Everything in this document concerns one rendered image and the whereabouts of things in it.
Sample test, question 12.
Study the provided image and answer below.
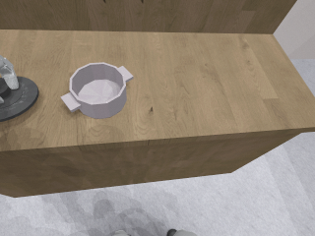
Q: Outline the left robot hand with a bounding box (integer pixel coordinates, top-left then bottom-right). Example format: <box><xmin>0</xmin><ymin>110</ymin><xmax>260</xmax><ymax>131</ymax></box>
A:
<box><xmin>0</xmin><ymin>55</ymin><xmax>19</xmax><ymax>104</ymax></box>

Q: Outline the pot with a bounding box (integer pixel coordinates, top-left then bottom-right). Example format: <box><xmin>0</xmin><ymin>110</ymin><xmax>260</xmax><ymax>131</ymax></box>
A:
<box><xmin>61</xmin><ymin>62</ymin><xmax>134</xmax><ymax>119</ymax></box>

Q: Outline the knob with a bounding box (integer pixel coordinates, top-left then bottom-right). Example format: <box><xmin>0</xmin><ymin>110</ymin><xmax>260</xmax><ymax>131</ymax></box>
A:
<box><xmin>0</xmin><ymin>82</ymin><xmax>11</xmax><ymax>98</ymax></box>

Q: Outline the table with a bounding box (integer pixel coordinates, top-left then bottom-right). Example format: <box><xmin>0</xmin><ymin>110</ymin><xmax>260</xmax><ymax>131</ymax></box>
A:
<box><xmin>0</xmin><ymin>0</ymin><xmax>315</xmax><ymax>198</ymax></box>

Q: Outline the robot left shin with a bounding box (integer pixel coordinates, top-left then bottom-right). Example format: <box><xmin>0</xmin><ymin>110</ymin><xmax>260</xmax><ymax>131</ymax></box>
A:
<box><xmin>114</xmin><ymin>230</ymin><xmax>127</xmax><ymax>235</ymax></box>

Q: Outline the lid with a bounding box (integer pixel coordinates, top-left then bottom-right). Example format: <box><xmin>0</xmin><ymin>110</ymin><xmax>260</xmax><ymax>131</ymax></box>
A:
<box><xmin>0</xmin><ymin>76</ymin><xmax>39</xmax><ymax>122</ymax></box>

